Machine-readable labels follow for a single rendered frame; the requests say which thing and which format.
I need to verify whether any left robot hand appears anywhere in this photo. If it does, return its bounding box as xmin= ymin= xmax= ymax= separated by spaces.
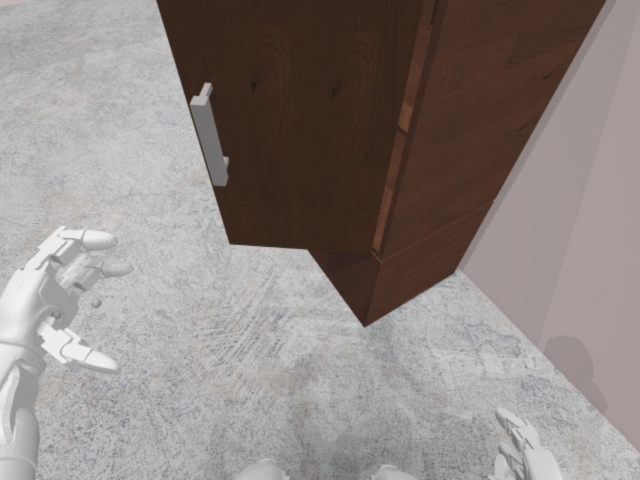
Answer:
xmin=0 ymin=226 xmax=134 ymax=375

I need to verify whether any right robot hand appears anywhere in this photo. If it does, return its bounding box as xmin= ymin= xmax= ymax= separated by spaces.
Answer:
xmin=488 ymin=407 xmax=565 ymax=480

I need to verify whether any robot right shin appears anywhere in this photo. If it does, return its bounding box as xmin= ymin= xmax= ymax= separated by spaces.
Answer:
xmin=377 ymin=465 xmax=397 ymax=473

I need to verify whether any left robot forearm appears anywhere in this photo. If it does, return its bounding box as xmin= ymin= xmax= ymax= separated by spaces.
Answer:
xmin=0 ymin=342 xmax=47 ymax=480

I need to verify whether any cupboard door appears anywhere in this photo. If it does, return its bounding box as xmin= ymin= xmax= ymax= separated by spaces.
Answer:
xmin=156 ymin=0 xmax=424 ymax=254

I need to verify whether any handle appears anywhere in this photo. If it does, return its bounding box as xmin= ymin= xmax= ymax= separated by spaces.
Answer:
xmin=189 ymin=83 xmax=229 ymax=186

